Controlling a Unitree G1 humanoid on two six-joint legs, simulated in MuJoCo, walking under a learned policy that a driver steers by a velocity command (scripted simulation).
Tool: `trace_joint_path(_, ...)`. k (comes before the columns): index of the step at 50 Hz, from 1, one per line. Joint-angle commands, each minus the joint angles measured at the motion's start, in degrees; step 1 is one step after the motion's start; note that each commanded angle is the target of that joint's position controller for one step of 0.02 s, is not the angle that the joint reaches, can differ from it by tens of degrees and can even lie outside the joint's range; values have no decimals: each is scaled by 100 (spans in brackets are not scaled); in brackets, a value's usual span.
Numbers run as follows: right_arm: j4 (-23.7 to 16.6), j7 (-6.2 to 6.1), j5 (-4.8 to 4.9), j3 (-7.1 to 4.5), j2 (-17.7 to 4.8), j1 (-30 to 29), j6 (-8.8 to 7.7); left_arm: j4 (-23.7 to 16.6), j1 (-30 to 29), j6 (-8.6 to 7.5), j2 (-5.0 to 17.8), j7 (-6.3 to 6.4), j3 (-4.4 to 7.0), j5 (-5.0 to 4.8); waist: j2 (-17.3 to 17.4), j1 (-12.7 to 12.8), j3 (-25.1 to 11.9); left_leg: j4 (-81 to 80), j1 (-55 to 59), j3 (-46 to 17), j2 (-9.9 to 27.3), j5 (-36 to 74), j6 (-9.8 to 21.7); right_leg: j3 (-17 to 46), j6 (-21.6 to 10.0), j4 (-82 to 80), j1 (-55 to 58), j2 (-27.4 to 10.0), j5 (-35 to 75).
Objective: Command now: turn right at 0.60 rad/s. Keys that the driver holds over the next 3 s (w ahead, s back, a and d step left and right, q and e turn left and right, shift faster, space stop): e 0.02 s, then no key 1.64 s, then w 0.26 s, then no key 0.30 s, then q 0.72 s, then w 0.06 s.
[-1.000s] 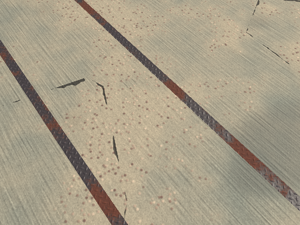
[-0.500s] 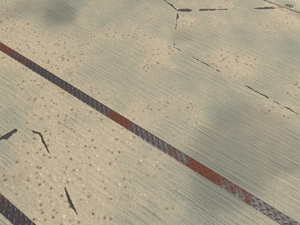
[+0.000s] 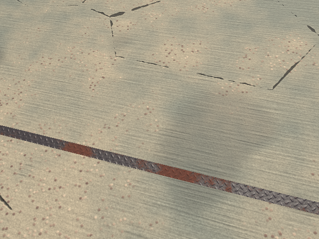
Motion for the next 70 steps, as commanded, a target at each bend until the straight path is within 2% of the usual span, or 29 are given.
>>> trace_joint_path(1,-460,13,15,-62,-320,-189,-98,-419,-144,-67,979,90,264,-29,-1004,-32,-767,-577,-354,-217,-10,203,-79,1501,-985,-626,1126,-1246,1835)
trace_joint_path(4,-448,75,36,-15,-276,-189,-105,-438,-194,-31,974,94,254,8,-1091,47,-812,-1285,84,-196,17,171,-103,1587,-996,-550,1049,-1262,1534)
trace_joint_path(9,-506,171,84,11,-300,-142,-150,-393,-265,22,924,-10,186,42,-1109,136,-726,-2137,913,-79,-3,-130,16,1887,-1049,-360,717,-1275,1782)
trace_joint_path(11,-482,222,84,33,-233,24,-194,-377,-409,34,823,-25,130,6,-1064,-11,-722,-2971,1363,-27,-19,222,111,1921,-939,-201,681,-1154,1880)
trace_joint_path(12,-432,249,51,54,-163,193,-230,-370,-494,34,730,-21,88,-32,-1007,-168,-715,-3819,1834,30,-28,941,199,1848,-771,-126,537,-1006,1712)
trace_joint_path(13,-435,254,-39,52,-259,269,-259,-336,-354,6,611,-12,50,-9,-823,-154,-759,-4170,2371,-176,217,1758,323,1762,-493,-64,289,-826,1200)
trace_joint_path(14,-515,230,-145,7,-613,354,-264,-323,-133,-34,438,-5,-1,110,-66,15,-896,-4195,2826,-891,1038,2918,611,1282,-136,570,-63,-399,248)
trace_joint_path(15,-454,229,-199,23,-698,56,-250,-295,139,-78,416,-21,20,86,927,419,-722,-4151,2424,-1459,1552,3305,1317,566,155,703,-236,118,-1005)
trace_joint_path(16,-547,231,-142,130,-299,-185,-269,-252,28,-94,604,-10,46,162,894,315,-685,-4323,2101,-1588,1615,2747,1569,434,366,634,62,-84,-1046)
trace_joint_path(17,-542,237,-110,157,-226,-217,-285,-248,-174,-90,662,-7,80,138,791,227,-603,-4295,2112,-1353,1308,2243,1357,405,389,451,169,-126,-628)
trace_joint_path(18,-512,235,-86,132,-333,-113,-295,-225,-324,-61,567,-1,67,140,687,139,-615,-4227,2120,-1121,1034,1800,1102,381,383,308,300,-127,-231)
trace_joint_path(19,-502,233,-50,138,-354,-40,-319,-267,-418,-18,539,-16,62,156,655,66,-541,-4215,2016,-1014,916,1466,948,425,365,200,409,-169,71)
trace_joint_path(22,-537,232,-78,188,-295,68,-339,-173,-302,-9,456,-78,53,87,211,22,-366,-4043,1861,-528,542,864,631,492,155,108,476,-220,396)
trace_joint_path(26,-590,227,-45,226,-205,206,-314,-79,-272,-72,396,-78,52,94,-200,-77,-391,-3777,2024,-351,406,1073,620,608,133,21,385,-289,644)
trace_joint_path(29,-618,237,-42,244,-159,252,-290,-37,-240,-99,362,-67,48,88,-360,-104,-416,-3675,2088,-284,343,1155,612,644,145,5,373,-307,698)
trace_joint_path(37,-629,265,-34,266,-73,298,-289,24,-150,-113,323,-9,45,81,-320,-72,-407,-3645,2047,-238,276,1258,578,658,162,46,491,-334,842)
trace_joint_path(53,-536,226,-21,262,8,524,-336,183,-146,-96,166,75,50,72,-244,-48,-329,-3773,1921,-286,260,1170,602,581,267,62,638,-309,882)
trace_joint_path(70,-304,207,-12,269,84,752,-350,679,21,-99,125,169,57,62,-219,-43,-221,-3998,1951,-386,280,1147,728,522,434,-8,652,-322,822)
Next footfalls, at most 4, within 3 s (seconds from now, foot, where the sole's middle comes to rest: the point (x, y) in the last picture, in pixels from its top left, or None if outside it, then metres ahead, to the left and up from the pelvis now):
0.26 left None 0.06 0.14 -0.78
2.02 right None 0.16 -0.12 -0.78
2.52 left None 0.23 0.09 -0.78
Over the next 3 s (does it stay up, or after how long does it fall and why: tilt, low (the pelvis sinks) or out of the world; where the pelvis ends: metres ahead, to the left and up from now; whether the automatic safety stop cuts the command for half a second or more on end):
stays up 0.20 -0.02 0.00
